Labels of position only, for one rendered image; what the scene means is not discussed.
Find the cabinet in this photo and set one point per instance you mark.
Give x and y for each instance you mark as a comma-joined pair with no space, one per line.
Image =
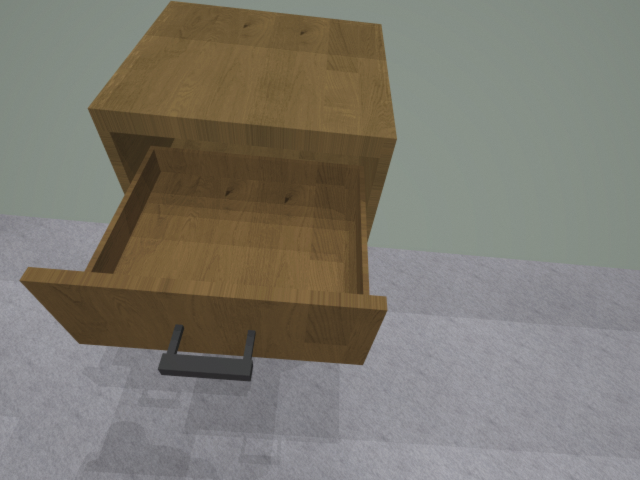
251,82

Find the drawer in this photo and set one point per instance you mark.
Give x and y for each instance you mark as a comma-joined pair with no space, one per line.
224,243

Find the handle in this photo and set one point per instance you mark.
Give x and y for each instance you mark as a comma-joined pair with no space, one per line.
173,364

